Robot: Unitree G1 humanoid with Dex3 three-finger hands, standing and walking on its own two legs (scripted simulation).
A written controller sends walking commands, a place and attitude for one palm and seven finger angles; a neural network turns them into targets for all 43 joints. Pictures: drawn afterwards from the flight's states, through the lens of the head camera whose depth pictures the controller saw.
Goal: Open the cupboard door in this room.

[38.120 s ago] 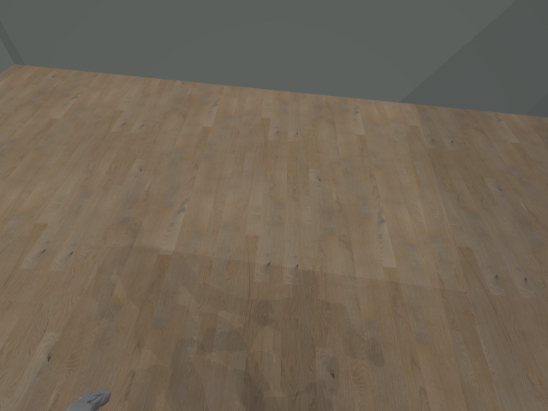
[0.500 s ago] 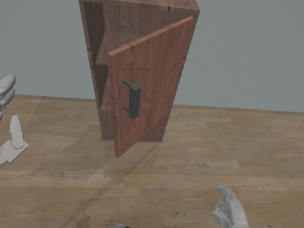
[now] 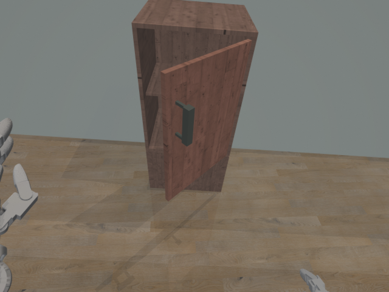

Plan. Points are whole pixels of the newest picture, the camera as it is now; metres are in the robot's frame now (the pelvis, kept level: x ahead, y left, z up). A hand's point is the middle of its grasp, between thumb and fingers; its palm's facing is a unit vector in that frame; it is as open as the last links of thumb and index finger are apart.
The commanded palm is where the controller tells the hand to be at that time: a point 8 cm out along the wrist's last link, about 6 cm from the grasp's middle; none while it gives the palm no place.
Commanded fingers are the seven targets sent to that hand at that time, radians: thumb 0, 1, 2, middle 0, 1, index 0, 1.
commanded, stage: stop stepping back and stand still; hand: left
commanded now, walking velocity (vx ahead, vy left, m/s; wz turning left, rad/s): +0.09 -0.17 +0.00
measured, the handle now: (183, 123) +0.60 +0.06 +0.02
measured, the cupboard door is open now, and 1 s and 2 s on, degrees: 48 48 48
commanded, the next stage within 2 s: let the arm hang, fingers relaxed in 0.26 s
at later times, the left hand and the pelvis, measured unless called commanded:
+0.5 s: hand (77, 259) +0.20 +0.25 -0.03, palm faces +0.20 -0.89 -0.41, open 7.4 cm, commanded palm none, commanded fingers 0.00 0.90 0.90 -0.20 -0.30 -0.20 -0.30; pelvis +0.00 +0.00 -0.01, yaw +3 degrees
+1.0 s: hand out of the picture -0.01 +0.19 -0.16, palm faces +0.10 -0.97 -0.24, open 7.3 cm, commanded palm none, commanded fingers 0.00 0.90 0.90 -0.20 -0.30 -0.20 -0.30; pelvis -0.01 -0.01 +0.01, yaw +4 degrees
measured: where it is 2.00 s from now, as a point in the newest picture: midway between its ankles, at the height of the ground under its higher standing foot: outside the picture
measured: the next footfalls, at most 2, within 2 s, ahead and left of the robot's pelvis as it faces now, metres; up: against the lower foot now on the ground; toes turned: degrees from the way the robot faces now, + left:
left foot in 0.44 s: +0.02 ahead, +0.11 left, +0.00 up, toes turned +5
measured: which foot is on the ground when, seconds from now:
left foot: down 0.00-0.20, up 0.22-0.42, down 0.44-1.00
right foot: down 0.00-1.00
